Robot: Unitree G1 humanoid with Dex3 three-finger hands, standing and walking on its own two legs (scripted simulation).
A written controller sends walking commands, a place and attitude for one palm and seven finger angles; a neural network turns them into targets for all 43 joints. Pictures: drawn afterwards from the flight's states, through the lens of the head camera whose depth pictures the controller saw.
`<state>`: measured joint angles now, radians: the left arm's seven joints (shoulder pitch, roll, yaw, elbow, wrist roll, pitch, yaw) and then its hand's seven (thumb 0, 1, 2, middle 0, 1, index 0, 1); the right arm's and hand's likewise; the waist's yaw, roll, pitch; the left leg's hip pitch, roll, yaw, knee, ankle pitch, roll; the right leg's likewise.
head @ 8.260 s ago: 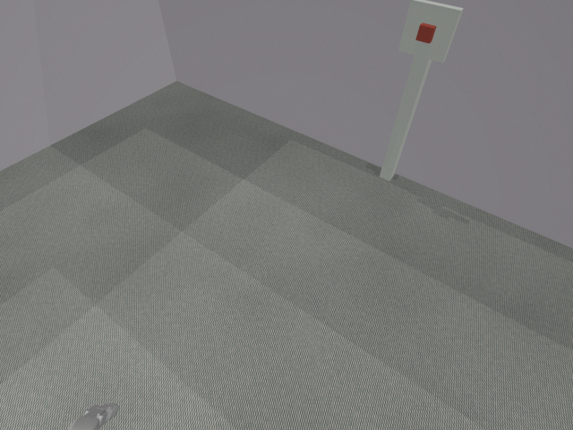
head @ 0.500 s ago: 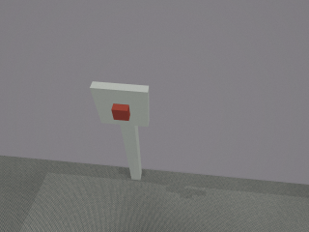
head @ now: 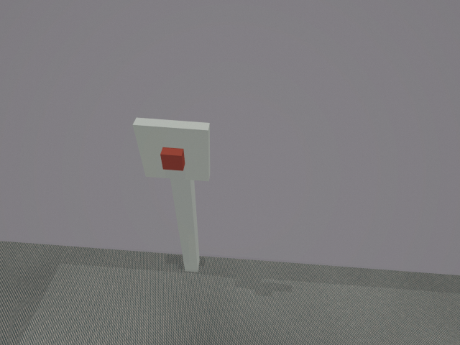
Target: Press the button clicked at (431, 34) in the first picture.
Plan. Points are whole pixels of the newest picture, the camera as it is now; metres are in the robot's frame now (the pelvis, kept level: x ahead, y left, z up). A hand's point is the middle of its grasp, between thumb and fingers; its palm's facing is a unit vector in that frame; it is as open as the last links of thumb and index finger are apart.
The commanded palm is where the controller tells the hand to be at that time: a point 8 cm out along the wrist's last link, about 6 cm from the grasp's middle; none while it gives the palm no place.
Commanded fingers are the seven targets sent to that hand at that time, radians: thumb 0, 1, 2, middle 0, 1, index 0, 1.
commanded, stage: come to a stop and stand still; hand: left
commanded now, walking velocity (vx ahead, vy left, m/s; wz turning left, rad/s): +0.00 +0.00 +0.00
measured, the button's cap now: (173, 158) +0.55 +0.17 -0.02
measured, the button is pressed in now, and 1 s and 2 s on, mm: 0 0 0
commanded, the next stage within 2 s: look again from close up in 0.98 s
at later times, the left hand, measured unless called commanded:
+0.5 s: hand out of the picture -0.10 +0.19 -0.19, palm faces +0.13 -0.98 -0.16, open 7.4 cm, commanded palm none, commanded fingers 0.00 0.90 0.90 -0.20 -0.30 -0.20 -0.30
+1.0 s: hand out of the picture -0.12 +0.17 -0.18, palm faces +0.04 -0.99 -0.17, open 7.3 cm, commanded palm none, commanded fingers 0.00 0.90 0.90 -0.20 -0.30 -0.20 -0.30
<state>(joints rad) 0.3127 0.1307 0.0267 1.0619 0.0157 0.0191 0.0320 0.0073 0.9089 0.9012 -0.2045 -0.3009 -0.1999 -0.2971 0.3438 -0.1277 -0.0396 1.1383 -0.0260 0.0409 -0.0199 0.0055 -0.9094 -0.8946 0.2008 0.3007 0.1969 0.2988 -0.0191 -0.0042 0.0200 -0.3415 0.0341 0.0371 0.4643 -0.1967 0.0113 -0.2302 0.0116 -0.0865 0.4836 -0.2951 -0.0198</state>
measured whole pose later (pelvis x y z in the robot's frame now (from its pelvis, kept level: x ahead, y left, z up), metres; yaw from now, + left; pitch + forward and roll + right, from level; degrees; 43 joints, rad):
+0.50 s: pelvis -0.10 +0.03 -0.01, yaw +1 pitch -2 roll +1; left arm 0.31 0.14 0.06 1.06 0.03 0.04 0.04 0.01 0.91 0.90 -0.20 -0.30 -0.20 -0.30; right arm 0.34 -0.11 -0.04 1.08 -0.02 0.01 -0.04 0.00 -0.91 -0.89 0.20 0.30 0.20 0.30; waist 0.02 -0.05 -0.04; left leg -0.15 -0.05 0.06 0.54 -0.38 0.06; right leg -0.50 -0.03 -0.01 0.70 -0.26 0.01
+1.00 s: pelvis -0.11 +0.01 +0.00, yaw +0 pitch -1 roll +0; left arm 0.30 0.11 0.01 1.14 0.01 0.00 0.05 0.01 0.92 0.90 -0.20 -0.30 -0.20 -0.30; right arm 0.34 -0.11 -0.01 1.18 -0.01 -0.02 -0.06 0.01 -0.91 -0.89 0.20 0.30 0.20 0.30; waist -0.01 -0.01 0.03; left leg -0.14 -0.01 0.07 0.46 -0.31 0.03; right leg -0.12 0.01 -0.05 0.47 -0.33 -0.03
